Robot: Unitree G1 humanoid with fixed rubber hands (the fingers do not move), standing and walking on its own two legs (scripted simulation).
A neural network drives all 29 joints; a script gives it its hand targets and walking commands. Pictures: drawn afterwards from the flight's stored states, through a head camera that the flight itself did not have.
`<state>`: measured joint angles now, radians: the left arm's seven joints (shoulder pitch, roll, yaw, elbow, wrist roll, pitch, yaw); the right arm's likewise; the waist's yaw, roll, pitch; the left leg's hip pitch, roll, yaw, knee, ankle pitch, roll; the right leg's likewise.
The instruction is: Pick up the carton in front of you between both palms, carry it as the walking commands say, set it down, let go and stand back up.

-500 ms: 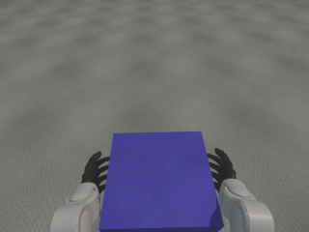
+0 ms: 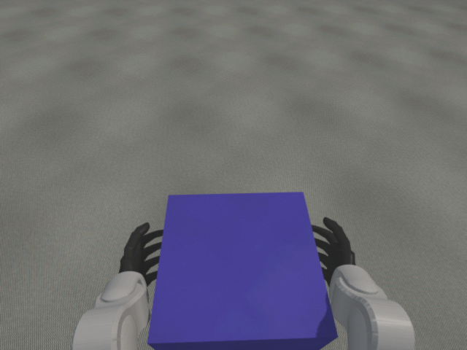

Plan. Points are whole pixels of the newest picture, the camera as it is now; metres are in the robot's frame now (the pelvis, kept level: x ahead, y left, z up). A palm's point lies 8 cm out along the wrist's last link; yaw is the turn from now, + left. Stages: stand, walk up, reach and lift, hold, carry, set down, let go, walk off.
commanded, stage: carry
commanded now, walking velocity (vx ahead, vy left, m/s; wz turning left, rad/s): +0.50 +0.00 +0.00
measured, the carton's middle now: (237, 286) +0.23 -0.01 +0.02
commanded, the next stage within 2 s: hold in 1.96 s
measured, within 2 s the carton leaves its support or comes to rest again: neither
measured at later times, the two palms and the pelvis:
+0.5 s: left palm (169, 144) +0.52 +0.13 +0.09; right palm (301, 139) +0.54 -0.17 +0.09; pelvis +0.31 -0.03 +0.00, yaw +3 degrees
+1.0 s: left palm (173, 112) +0.69 +0.13 +0.07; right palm (284, 110) +0.69 -0.17 +0.07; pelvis +0.47 -0.01 -0.02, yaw +0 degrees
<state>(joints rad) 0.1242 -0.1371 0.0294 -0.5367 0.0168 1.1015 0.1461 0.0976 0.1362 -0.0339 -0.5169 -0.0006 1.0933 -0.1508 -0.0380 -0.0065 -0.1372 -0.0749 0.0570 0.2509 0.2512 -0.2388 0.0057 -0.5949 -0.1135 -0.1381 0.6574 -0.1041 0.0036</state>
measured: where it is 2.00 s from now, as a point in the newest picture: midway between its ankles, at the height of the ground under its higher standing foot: (229, 328)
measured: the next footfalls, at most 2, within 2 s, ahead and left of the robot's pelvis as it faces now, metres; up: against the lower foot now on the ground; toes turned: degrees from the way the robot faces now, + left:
right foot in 0.14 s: +0.27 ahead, -0.13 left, +0.00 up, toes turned -11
left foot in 0.58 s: +0.52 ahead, +0.10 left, +0.00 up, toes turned -11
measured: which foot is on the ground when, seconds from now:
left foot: down 0.00-0.16, up 0.18-0.56, down 0.58-1.00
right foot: up 0.00-0.12, down 0.14-0.58, up 0.60-0.72, down 0.74-1.00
